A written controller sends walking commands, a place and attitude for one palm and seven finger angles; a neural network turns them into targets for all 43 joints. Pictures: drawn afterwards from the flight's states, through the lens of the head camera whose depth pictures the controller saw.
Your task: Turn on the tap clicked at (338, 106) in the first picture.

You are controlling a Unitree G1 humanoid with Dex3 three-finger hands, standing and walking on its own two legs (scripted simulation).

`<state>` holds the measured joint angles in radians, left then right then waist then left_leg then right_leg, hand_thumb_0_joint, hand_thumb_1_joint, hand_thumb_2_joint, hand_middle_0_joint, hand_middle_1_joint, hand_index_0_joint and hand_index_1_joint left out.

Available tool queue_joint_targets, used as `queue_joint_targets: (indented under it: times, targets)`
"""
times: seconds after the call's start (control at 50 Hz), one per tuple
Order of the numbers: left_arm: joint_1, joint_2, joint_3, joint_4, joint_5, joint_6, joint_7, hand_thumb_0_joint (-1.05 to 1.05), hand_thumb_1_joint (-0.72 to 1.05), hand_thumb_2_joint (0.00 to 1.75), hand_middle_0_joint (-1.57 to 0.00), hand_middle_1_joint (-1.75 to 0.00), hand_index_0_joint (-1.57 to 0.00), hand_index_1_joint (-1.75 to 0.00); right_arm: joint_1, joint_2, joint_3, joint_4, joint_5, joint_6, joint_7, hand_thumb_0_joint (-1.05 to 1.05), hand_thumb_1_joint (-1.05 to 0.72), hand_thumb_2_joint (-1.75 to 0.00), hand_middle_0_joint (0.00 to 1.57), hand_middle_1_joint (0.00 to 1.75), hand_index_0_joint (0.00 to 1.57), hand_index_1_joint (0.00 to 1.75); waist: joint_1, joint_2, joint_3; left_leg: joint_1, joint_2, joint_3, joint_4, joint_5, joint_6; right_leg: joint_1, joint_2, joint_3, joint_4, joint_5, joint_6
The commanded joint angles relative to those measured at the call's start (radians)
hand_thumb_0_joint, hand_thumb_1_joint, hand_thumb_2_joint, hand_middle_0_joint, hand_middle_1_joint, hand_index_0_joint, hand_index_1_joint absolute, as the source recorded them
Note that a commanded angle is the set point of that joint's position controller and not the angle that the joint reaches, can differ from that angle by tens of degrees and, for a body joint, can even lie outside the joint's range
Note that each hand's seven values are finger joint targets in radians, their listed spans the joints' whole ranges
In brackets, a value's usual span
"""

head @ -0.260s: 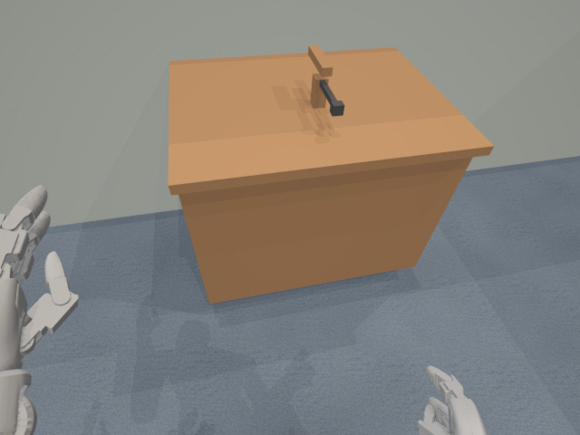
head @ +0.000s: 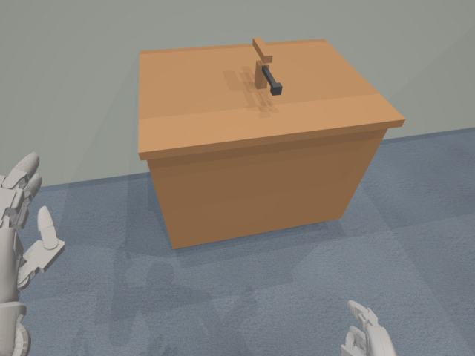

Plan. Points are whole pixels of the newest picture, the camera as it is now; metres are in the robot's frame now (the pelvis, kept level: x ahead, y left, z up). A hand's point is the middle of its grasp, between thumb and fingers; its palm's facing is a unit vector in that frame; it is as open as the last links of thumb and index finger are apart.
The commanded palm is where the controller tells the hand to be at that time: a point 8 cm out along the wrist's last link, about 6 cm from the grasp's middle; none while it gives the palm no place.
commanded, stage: look at it before walking up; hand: left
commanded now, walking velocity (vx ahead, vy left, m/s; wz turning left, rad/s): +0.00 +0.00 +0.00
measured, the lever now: (276, 89) +0.84 -0.06 +0.01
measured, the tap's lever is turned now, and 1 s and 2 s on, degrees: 0 0 0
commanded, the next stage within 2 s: walk to a spot facing it in 0.14 s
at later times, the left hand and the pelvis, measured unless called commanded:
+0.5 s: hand (75, 240) +0.22 +0.23 +0.15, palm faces +0.38 -0.85 -0.35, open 7.4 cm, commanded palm +0.17 +0.26 +0.17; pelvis -0.01 -0.01 -0.01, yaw -5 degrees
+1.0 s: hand (155, 223) +0.25 +0.13 +0.15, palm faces +0.13 -0.90 -0.41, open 7.4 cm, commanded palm +0.22 +0.18 +0.17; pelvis -0.03 -0.02 -0.02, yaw -22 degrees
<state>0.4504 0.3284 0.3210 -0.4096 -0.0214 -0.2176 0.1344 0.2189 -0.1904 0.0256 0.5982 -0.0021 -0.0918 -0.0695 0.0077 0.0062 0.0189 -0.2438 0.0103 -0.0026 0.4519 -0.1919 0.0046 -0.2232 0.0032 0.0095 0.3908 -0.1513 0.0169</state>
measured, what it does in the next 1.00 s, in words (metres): lifts its right foot, turning right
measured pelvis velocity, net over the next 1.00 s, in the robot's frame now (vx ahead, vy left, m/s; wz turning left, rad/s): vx -0.03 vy -0.02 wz -0.38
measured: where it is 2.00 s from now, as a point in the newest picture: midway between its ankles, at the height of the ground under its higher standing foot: outside the picture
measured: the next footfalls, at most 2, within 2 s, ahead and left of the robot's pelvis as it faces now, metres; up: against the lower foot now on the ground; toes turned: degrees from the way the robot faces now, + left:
right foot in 1.06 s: -0.03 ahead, -0.16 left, +0.00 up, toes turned -28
left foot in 1.40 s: +0.05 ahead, +0.04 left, +0.00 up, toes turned -32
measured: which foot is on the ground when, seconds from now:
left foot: down 0.00-1.00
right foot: down 0.00-0.82, up 0.84-1.00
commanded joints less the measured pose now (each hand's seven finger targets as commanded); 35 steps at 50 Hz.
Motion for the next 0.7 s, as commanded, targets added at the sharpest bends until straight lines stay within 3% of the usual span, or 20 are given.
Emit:
queue_joint_targets:
  times: [0.0, 0.08, 0.22, 0.28, 0.32, 0.42, 0.5, 0.56, 0.62, 0.64, 0.68]
  targets:
    - [-0.061, 0.171, 0.110, -0.222, -0.002, -0.063, 0.019, 0.00, 0.90, 0.90, -0.20, -0.30, -0.20, -0.30, -0.090, -0.122, -0.052, -0.155, -0.002, -0.055, -0.013, 0.00, -0.90, -0.90, 0.20, 0.30, 0.20, 0.30, -0.002, 0.061, -0.107, -0.054, 0.030, -0.019, -0.118, -0.013, -0.004, 0.101, -0.005, 0.020, -0.046, 0.021, -0.007]
    - [-0.052, 0.167, 0.110, -0.220, -0.004, -0.062, 0.018, 0.00, 0.90, 0.90, -0.20, -0.30, -0.20, -0.30, -0.088, -0.119, -0.052, -0.155, -0.002, -0.056, -0.011, 0.00, -0.90, -0.90, 0.20, 0.30, 0.20, 0.30, -0.003, 0.034, -0.119, -0.041, 0.024, -0.011, -0.100, 0.001, -0.005, 0.100, -0.011, 0.027, -0.055, 0.035, -0.010]
    - [-0.072, 0.173, 0.109, -0.213, -0.004, -0.058, 0.019, 0.00, 0.90, 0.90, -0.20, -0.30, -0.20, -0.30, -0.092, -0.121, -0.053, -0.152, -0.002, -0.056, -0.012, 0.00, -0.90, -0.90, 0.20, 0.30, 0.20, 0.30, -0.006, 0.041, -0.098, -0.044, 0.018, -0.010, -0.107, -0.031, -0.007, 0.078, -0.010, 0.032, -0.082, -0.010, -0.009]
    - [-0.084, 0.165, 0.109, -0.219, -0.005, -0.059, 0.021, 0.00, 0.90, 0.90, -0.20, -0.30, -0.20, -0.30, -0.091, -0.121, -0.057, -0.163, 0.002, -0.054, -0.008, 0.00, -0.90, -0.90, 0.20, 0.30, 0.20, 0.30, -0.002, 0.037, -0.099, -0.018, 0.041, 0.004, -0.096, -0.036, -0.011, 0.037, 0.002, 0.064, -0.066, 0.001, -0.014]
    - [-0.117, 0.169, 0.110, -0.246, -0.001, -0.060, 0.025, 0.00, 0.90, 0.90, -0.20, -0.30, -0.20, -0.30, -0.097, -0.125, -0.062, -0.165, 0.000, -0.054, -0.007, 0.00, -0.90, -0.90, 0.20, 0.30, 0.20, 0.30, 0.002, 0.081, -0.104, -0.026, 0.063, 0.005, -0.100, -0.041, -0.016, 0.018, 0.012, 0.078, -0.027, 0.007, -0.015]
    - [-0.116, 0.150, 0.112, -0.234, -0.004, -0.049, 0.034, 0.00, 0.90, 0.90, -0.20, -0.30, -0.20, -0.30, -0.111, -0.128, -0.069, -0.183, 0.004, -0.051, -0.002, 0.00, -0.90, -0.90, 0.20, 0.30, 0.20, 0.30, 0.020, 0.116, -0.100, -0.093, 0.158, -0.034, -0.114, -0.169, 0.012, -0.030, 0.027, 0.095, 0.142, -0.031, -0.011]
    - [-0.101, 0.155, 0.123, -0.277, -0.013, -0.045, 0.031, 0.00, 0.90, 0.90, -0.20, -0.30, -0.20, -0.30, -0.109, -0.121, -0.069, -0.204, 0.010, -0.040, 0.004, 0.00, -0.90, -0.90, 0.20, 0.30, 0.20, 0.30, 0.022, 0.113, -0.119, -0.086, 0.198, -0.014, -0.027, -0.126, 0.032, -0.089, 0.010, 0.115, 0.247, -0.015, -0.017]
    - [-0.095, 0.173, 0.139, -0.301, -0.020, -0.043, 0.028, 0.00, 0.90, 0.90, -0.20, -0.30, -0.20, -0.30, -0.102, -0.113, -0.070, -0.211, 0.009, -0.029, 0.010, 0.00, -0.90, -0.90, 0.20, 0.30, 0.20, 0.30, 0.018, 0.030, -0.118, -0.065, 0.162, 0.039, 0.092, -0.157, 0.011, -0.164, -0.029, 0.205, 0.207, 0.019, -0.041]
    - [-0.082, 0.191, 0.159, -0.301, -0.022, -0.041, 0.033, 0.00, 0.90, 0.90, -0.20, -0.30, -0.20, -0.30, -0.072, -0.096, -0.078, -0.205, 0.001, -0.010, 0.025, 0.00, -0.90, -0.90, 0.20, 0.30, 0.20, 0.30, 0.002, -0.139, -0.120, -0.042, 0.041, 0.082, 0.287, -0.290, -0.037, -0.259, -0.145, 0.470, 0.000, -0.071, -0.117]
    - [-0.078, 0.195, 0.162, -0.302, -0.021, -0.041, 0.036, 0.00, 0.90, 0.90, -0.20, -0.30, -0.20, -0.30, -0.078, -0.086, -0.070, -0.202, -0.002, -0.002, 0.032, 0.00, -0.90, -0.90, 0.20, 0.30, 0.20, 0.30, 0.003, -0.163, -0.120, -0.055, 0.025, 0.070, 0.320, -0.283, -0.044, -0.238, -0.178, 0.523, -0.037, -0.074, -0.140]
    - [-0.049, 0.202, 0.183, -0.299, -0.021, -0.040, 0.039, 0.00, 0.90, 0.90, -0.20, -0.30, -0.20, -0.30, -0.090, -0.084, -0.065, -0.203, -0.003, 0.011, 0.039, 0.00, -0.90, -0.90, 0.20, 0.30, 0.20, 0.30, 0.008, -0.172, -0.151, -0.067, 0.027, 0.036, 0.271, -0.259, -0.046, -0.146, -0.178, 0.519, -0.005, 0.057, -0.158]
